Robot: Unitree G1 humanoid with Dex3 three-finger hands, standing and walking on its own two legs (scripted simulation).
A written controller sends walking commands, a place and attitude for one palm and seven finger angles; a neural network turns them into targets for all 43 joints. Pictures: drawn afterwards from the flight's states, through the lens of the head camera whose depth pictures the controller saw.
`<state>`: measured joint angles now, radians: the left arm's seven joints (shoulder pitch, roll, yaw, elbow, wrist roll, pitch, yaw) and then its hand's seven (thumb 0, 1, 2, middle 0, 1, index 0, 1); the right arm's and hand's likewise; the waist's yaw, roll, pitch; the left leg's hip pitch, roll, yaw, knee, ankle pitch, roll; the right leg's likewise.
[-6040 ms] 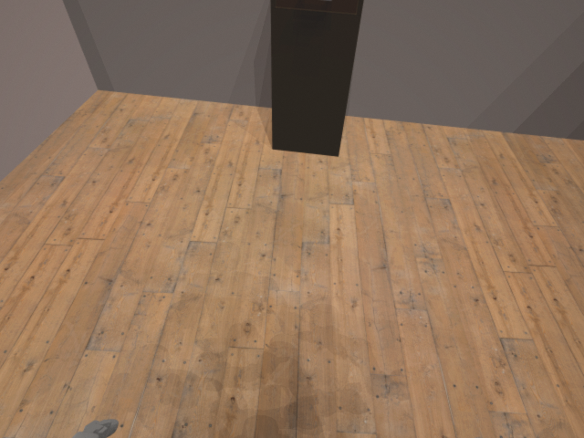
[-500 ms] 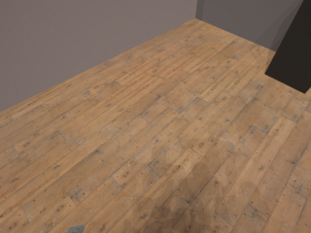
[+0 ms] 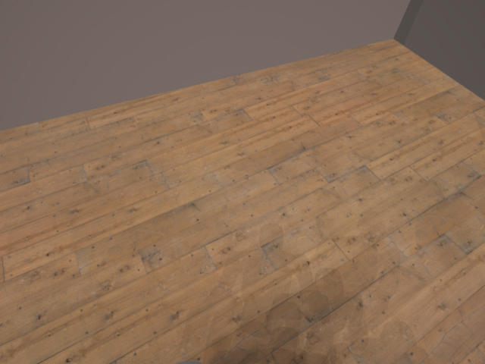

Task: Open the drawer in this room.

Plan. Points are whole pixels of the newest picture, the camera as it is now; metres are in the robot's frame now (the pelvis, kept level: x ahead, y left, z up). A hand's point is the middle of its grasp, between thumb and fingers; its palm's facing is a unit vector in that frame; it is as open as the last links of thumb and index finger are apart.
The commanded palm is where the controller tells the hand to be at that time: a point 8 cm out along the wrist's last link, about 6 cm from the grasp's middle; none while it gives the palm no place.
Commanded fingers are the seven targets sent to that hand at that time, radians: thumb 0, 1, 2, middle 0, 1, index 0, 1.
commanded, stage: turn or walk to find it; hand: left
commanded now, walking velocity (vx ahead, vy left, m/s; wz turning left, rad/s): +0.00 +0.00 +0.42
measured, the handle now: out of the picture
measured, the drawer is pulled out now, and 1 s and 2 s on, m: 0.00 0.00 0.00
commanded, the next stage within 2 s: none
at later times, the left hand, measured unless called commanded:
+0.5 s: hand out of the picture +0.07 +0.23 -0.15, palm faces +0.16 -0.96 -0.25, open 7.4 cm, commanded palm none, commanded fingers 0.00 0.90 0.90 -0.20 -0.30 -0.20 -0.30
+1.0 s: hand out of the picture -0.08 +0.17 -0.15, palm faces +0.43 -0.86 -0.27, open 7.3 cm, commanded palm none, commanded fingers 0.00 0.90 0.90 -0.20 -0.30 -0.20 -0.30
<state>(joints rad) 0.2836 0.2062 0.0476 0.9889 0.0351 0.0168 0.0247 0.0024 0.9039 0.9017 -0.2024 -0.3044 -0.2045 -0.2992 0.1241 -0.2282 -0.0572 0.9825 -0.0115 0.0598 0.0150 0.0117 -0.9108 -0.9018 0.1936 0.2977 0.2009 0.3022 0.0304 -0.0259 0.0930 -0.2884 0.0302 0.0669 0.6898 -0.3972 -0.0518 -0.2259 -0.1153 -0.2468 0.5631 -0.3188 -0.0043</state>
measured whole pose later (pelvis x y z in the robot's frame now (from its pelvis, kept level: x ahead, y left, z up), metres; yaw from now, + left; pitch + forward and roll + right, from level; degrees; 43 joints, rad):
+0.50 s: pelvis -0.02 +0.02 +0.01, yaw +10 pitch +1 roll -1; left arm 0.11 0.22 0.06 0.92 0.02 0.06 0.02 0.00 0.91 0.90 -0.20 -0.30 -0.20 -0.30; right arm 0.25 -0.19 -0.05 0.97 -0.03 0.03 0.00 0.01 -0.90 -0.90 0.20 0.30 0.21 0.30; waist -0.05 0.00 0.06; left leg -0.25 -0.06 -0.05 0.44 -0.20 0.05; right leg -0.38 -0.05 -0.02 0.85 -0.44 0.09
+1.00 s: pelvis -0.04 -0.03 +0.01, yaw +24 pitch -1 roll +2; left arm 0.26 0.18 0.04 0.95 0.03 0.01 0.03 0.00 0.91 0.90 -0.20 -0.30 -0.20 -0.30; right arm 0.19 -0.26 -0.08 1.00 -0.02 0.08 0.01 0.01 -0.91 -0.90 0.19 0.30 0.20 0.30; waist 0.00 0.01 0.08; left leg -0.40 0.05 0.00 0.97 -0.43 -0.08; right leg -0.18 -0.10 -0.23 0.50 -0.29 -0.03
